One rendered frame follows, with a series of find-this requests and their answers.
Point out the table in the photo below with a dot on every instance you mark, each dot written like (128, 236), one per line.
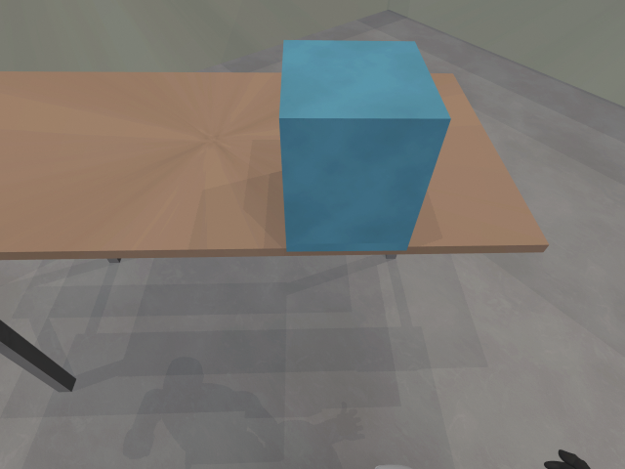
(111, 165)

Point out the right robot hand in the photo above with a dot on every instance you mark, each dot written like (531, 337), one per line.
(571, 461)

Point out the carton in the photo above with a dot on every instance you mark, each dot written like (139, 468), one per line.
(361, 127)

